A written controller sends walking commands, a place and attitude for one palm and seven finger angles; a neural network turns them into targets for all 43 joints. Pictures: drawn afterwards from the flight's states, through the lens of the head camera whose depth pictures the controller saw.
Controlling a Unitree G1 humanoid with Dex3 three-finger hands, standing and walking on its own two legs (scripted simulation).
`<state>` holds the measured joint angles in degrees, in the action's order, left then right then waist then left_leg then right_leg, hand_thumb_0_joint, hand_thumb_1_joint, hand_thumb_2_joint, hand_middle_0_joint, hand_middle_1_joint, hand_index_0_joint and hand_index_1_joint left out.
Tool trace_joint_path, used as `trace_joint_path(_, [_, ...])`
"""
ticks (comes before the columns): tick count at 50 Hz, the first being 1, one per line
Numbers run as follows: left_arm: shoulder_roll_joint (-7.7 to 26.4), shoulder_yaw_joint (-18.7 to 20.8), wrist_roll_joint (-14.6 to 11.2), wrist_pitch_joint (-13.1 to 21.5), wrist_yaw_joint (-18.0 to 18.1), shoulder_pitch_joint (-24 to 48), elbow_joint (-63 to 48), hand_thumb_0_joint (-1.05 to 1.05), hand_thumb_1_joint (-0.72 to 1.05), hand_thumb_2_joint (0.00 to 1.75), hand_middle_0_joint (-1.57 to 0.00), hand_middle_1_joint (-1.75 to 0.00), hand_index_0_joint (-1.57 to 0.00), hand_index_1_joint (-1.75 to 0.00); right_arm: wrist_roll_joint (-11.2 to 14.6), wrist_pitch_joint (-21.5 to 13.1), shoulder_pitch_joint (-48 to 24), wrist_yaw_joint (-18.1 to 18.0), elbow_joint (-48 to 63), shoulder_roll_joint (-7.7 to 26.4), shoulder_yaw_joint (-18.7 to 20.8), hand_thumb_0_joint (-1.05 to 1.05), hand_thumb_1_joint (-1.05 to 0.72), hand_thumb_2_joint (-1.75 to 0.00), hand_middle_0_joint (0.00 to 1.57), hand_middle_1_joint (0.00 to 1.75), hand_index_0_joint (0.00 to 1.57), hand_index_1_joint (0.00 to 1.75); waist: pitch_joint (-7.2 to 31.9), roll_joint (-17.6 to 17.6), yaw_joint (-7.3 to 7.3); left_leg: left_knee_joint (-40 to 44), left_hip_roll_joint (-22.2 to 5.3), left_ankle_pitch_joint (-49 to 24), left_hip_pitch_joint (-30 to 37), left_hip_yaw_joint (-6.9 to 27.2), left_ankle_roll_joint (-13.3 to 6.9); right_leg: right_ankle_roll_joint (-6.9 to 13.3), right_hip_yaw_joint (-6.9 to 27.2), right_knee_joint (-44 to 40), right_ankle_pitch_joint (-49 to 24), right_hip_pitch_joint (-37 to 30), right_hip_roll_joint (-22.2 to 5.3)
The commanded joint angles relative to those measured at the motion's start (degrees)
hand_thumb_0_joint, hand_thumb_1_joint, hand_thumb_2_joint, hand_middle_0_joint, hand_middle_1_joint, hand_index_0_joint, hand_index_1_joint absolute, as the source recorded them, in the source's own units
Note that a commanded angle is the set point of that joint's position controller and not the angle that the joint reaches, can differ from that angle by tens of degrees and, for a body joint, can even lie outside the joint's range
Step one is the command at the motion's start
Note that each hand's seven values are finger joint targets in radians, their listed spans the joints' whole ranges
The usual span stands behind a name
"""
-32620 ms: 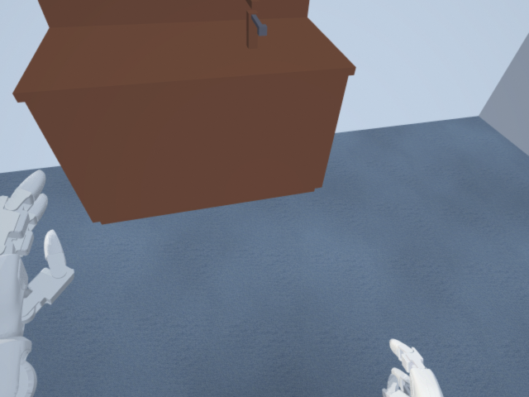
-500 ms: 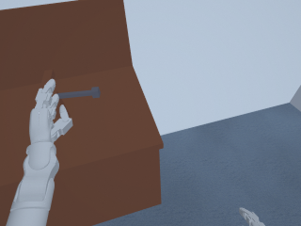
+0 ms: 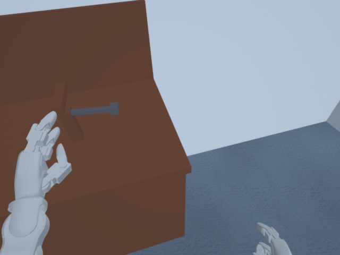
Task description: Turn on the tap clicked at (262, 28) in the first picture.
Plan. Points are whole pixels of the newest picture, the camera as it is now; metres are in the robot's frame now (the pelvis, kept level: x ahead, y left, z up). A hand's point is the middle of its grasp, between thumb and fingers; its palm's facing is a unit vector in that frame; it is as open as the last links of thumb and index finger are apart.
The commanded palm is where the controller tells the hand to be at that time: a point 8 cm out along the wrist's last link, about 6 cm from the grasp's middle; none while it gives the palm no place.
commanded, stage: draw the hand back beside the body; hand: left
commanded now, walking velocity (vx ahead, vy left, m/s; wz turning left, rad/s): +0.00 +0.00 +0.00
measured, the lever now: (114, 108) +0.51 +0.23 +0.08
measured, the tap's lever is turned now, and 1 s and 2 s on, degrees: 80 80 80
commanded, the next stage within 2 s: step back with the hand held close in 0.48 s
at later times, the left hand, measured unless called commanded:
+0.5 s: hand (55, 182) +0.20 +0.24 +0.15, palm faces +0.39 -0.86 -0.33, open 7.4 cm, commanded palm +0.16 +0.28 +0.17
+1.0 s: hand (45, 202) +0.16 +0.24 +0.14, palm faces +0.31 -0.84 -0.43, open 7.4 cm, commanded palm +0.12 +0.29 +0.17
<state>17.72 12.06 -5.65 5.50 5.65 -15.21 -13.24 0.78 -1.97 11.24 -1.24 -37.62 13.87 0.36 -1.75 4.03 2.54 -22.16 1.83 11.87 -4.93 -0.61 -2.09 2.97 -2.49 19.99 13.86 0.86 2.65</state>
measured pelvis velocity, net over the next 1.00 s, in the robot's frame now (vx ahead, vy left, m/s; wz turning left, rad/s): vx -0.04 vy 0.01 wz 0.01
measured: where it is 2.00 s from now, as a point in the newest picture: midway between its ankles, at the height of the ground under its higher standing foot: outside the picture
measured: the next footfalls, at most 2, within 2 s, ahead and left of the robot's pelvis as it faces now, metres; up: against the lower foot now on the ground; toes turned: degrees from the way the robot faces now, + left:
none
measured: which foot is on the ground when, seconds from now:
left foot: down 0.00-1.00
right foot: down 0.00-1.00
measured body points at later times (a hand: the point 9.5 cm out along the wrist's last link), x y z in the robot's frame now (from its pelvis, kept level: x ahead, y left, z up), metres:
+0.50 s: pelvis +0.00 +0.00 +0.00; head -0.02 -0.02 +0.45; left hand +0.17 +0.28 +0.17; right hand +0.18 -0.22 -0.09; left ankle +0.01 +0.10 -0.74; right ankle -0.02 -0.08 -0.74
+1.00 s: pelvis -0.04 +0.01 -0.01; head -0.03 -0.01 +0.44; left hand +0.14 +0.28 +0.17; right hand +0.15 -0.23 -0.09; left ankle +0.01 +0.10 -0.74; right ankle -0.02 -0.08 -0.74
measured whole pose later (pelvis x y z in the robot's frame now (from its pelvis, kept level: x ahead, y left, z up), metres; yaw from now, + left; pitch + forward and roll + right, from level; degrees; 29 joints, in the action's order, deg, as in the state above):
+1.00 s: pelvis -0.04 +0.01 -0.01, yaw +0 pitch -1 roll -1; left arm 21.8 15.7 -3.7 6.4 5.9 -28.6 -25.7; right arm 0.9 0.6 9.8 -4.0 -32.8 14.0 1.3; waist -1.0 3.7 1.1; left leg -28.2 1.4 10.4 -17.3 -0.2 -2.5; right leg 2.5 -3.5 25.4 12.3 12.8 2.8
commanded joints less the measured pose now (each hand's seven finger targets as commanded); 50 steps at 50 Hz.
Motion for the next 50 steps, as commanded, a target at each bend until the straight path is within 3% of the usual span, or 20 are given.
trace_joint_path(1, [11.66,6.45,0.78,4.53,1.15,6.91,-17.11,0.00,0.90,0.90,-0.20,-0.30,-0.20,-0.30,-0.30,-3.73,-8.07,-0.84,9.95,6.03,2.23,0.00,-0.90,-0.90,0.20,0.30,0.20,0.30,7.94,-1.62,-0.18,2.39,-2.91,-10.62,4.41,3.44,0.23,-0.79,2.03,-2.66,-12.06,2.96,-2.21])
trace_joint_path(4, [13.87,9.42,0.78,4.62,1.50,2.31,-19.32,0.00,0.90,0.90,-0.20,-0.30,-0.20,-0.30,-0.47,-3.98,-7.65,-0.76,9.87,5.89,2.17,0.00,-0.90,-0.90,0.20,0.30,0.20,0.30,7.71,-0.36,0.32,2.05,-2.82,-11.93,3.44,3.62,0.68,-0.68,1.82,-2.64,-13.01,2.08,-2.21])
trace_joint_path(10, [11.65,9.62,0.51,4.15,1.22,-6.86,-21.06,0.00,0.90,0.90,-0.20,-0.30,-0.20,-0.30,-0.30,-4.08,-7.13,-0.52,10.29,5.43,2.21,0.00,-0.90,-0.90,0.20,0.30,0.20,0.30,4.04,1.01,0.21,1.36,-3.24,-12.45,1.03,3.54,1.03,-0.57,1.48,-2.31,-13.17,3.49,-2.29])
trace_joint_path(15, [10.32,7.53,0.64,3.68,1.40,-1.92,-18.77,0.00,0.90,0.90,-0.20,-0.30,-0.20,-0.30,-0.12,-4.26,-7.42,-1.10,9.92,5.87,2.31,0.00,-0.90,-0.90,0.20,0.30,0.20,0.30,1.29,-1.62,-0.86,1.65,-3.23,-7.89,0.75,3.88,0.59,-0.94,1.55,-2.81,-9.17,6.62,-2.15])
trace_joint_path(18, [11.26,8.29,0.63,4.01,1.65,-1.13,-18.87,0.00,0.90,0.90,-0.20,-0.30,-0.20,-0.30,-0.23,-4.42,-7.60,-1.48,9.98,5.89,2.45,0.00,-0.90,-0.90,0.20,0.30,0.20,0.30,3.60,-3.82,-0.48,1.28,-2.82,-6.85,1.38,3.81,0.04,-1.05,1.69,-2.79,-8.84,5.82,-2.32])
trace_joint_path(19, [11.74,8.46,0.69,4.00,1.63,-0.96,-19.48,0.00,0.90,0.90,-0.20,-0.30,-0.20,-0.30,-0.11,-4.40,-7.70,-1.50,9.94,5.81,2.36,0.00,-0.90,-0.90,0.20,0.30,0.20,0.30,3.93,-1.30,-0.37,1.44,-2.75,-6.84,1.64,3.89,0.22,-0.95,1.82,-2.85,-8.61,5.57,-2.41])
trace_joint_path(22, [11.74,8.72,0.68,4.25,1.89,-2.39,-20.41,0.00,0.90,0.90,-0.20,-0.30,-0.20,-0.30,-0.36,-4.61,-7.63,-1.47,10.02,5.64,2.22,0.00,-0.90,-0.90,0.20,0.30,0.20,0.30,5.29,-1.27,-0.01,1.35,-2.57,-7.95,1.70,4.04,0.31,-0.80,1.80,-2.42,-9.91,4.34,-2.54])
trace_joint_path(24, [12.90,9.69,0.85,4.22,2.00,-2.63,-21.51,0.00,0.90,0.90,-0.20,-0.30,-0.20,-0.30,-0.38,-4.63,-7.53,-1.31,9.88,5.69,2.13,0.00,-0.90,-0.90,0.20,0.30,0.20,0.30,5.92,1.31,0.16,1.28,-2.48,-9.18,1.56,3.89,0.56,-0.63,1.88,-2.41,-11.04,3.43,-2.69])
trace_joint_path(28, [11.36,8.72,0.65,3.97,1.80,-3.78,-19.68,0.00,0.90,0.90,-0.20,-0.30,-0.20,-0.30,-0.38,-4.43,-7.61,-1.16,9.85,5.41,2.07,0.00,-0.90,-0.90,0.20,0.30,0.20,0.30,3.57,-0.73,-0.05,1.01,-2.55,-9.35,0.56,3.63,0.46,-0.70,1.64,-2.42,-11.72,4.19,-2.64])
trace_joint_path(30, [12.28,9.43,0.50,4.09,1.76,-2.22,-21.26,0.00,0.90,0.90,-0.20,-0.30,-0.20,-0.30,-0.24,-4.27,-8.01,-1.20,10.18,5.28,1.98,0.00,-0.90,-0.90,0.20,0.30,0.20,0.30,2.63,0.28,-0.05,1.33,-2.50,-8.18,0.33,3.65,0.43,-0.72,1.73,-2.86,-10.56,4.71,-2.63])
trace_joint_path(31, [21.56,18.52,0.88,6.25,1.99,7.00,-26.99,0.00,0.90,0.90,-0.20,-0.30,-0.20,-0.30,0.07,-3.71,-9.19,-1.76,12.66,5.29,1.54,0.00,-0.90,-0.90,0.20,0.30,0.20,0.30,0.70,-0.33,0.08,-1.44,-4.45,-7.49,-3.84,5.87,-1.15,-1.48,7.52,-4.11,-16.27,7.82,-6.16])
trace_joint_path(33, [14.02,12.88,1.34,5.93,0.88,-3.00,-17.67,0.00,0.90,0.90,-0.20,-0.30,-0.20,-0.30,-0.31,-2.71,-8.60,-2.11,10.81,4.55,1.41,0.00,-0.90,-0.90,0.20,0.30,0.20,0.30,2.22,-5.02,-0.91,-4.74,-4.77,-11.35,-2.74,6.34,-1.12,-1.61,7.72,-3.49,-22.25,9.21,-9.29])
trace_joint_path(37, [10.32,9.67,1.67,4.85,0.27,-9.34,-16.92,0.00,0.90,0.90,-0.20,-0.30,-0.20,-0.30,-0.03,-0.99,-7.40,-2.08,12.68,5.58,2.16,0.00,-0.90,-0.90,0.20,0.30,0.20,0.30,8.37,-2.28,-1.07,-4.72,-6.32,-18.36,-1.43,5.96,-0.88,-2.16,6.15,-0.11,-22.69,8.10,-8.98])
trace_joint_path(39, [10.96,9.70,1.60,4.63,0.40,-10.80,-18.97,0.00,0.90,0.90,-0.20,-0.30,-0.20,-0.30,0.01,-0.38,-7.75,-2.23,13.42,5.89,2.15,0.00,-0.90,-0.90,0.20,0.30,0.20,0.30,9.88,-0.62,-0.90,-4.10,-6.74,-19.70,-1.56,6.20,-0.84,-2.44,5.82,0.62,-20.73,8.52,-8.56])
trace_joint_path(42, [13.03,11.02,1.85,4.57,1.09,-9.43,-22.76,0.00,0.90,0.90,-0.20,-0.30,-0.20,-0.30,0.12,0.16,-8.14,-2.68,14.28,5.94,2.30,0.00,-0.90,-0.90,0.20,0.30,0.20,0.30,10.49,-2.87,-0.95,-4.12,-6.92,-16.26,-3.66,6.44,-0.68,-2.20,6.38,0.54,-17.54,9.55,-8.57])
trace_joint_path(43, [14.23,12.04,1.90,4.81,1.38,-8.81,-24.06,0.00,0.90,0.90,-0.20,-0.30,-0.20,-0.30,0.16,0.12,-8.27,-2.86,14.44,5.81,2.40,0.00,-0.90,-0.90,0.20,0.30,0.20,0.30,10.47,-3.72,-0.89,-4.44,-6.86,-15.18,-4.10,6.46,-0.67,-2.05,6.72,0.50,-17.31,10.05,-8.81])
trace_joint_path(44, [16.95,13.88,2.01,5.11,1.80,-7.02,-26.54,0.00,0.90,0.90,-0.20,-0.30,-0.20,-0.30,-0.01,0.09,-8.43,-3.15,14.35,6.15,2.44,0.00,-0.90,-0.90,0.20,0.30,0.20,0.30,10.75,-2.02,-0.92,-4.02,-6.88,-14.45,-4.84,6.94,-0.46,-1.54,6.90,0.97,-16.03,10.11,-8.99])
trace_joint_path(48, [15.61,13.55,2.05,5.42,2.51,-8.11,-26.18,0.00,0.90,0.90,-0.20,-0.30,-0.20,-0.30,0.11,-0.28,-8.03,-3.43,14.63,5.87,2.81,0.00,-0.90,-0.90,0.20,0.30,0.20,0.30,9.24,-1.89,-1.22,-3.87,-6.90,-7.66,-8.59,8.15,-0.56,-1.22,7.33,1.17,-10.64,11.61,-8.64])
trace_joint_path(49, [16.86,14.62,2.05,5.55,2.70,-8.03,-26.65,0.00,0.90,0.90,-0.20,-0.30,-0.20,-0.30,-0.06,-0.33,-8.14,-3.55,14.47,6.24,2.89,0.00,-0.90,-0.90,0.20,0.30,0.20,0.30,9.31,-0.36,-1.27,-3.14,-7.07,-5.64,-9.12,8.66,-0.56,-1.07,7.56,1.23,-8.99,11.97,-8.48])
trace_joint_path(50, [14.95,13.33,2.09,5.58,2.69,-8.85,-25.78,0.00,0.90,0.90,-0.20,-0.30,-0.20,-0.30,0.07,-0.45,-7.93,-3.54,14.34,5.81,2.84,0.00,-0.90,-0.90,0.20,0.30,0.20,0.30,9.09,-0.55,-1.50,-2.76,-7.23,-2.57,-9.84,8.89,-0.63,-1.16,7.43,1.26,-6.87,12.31,-8.23])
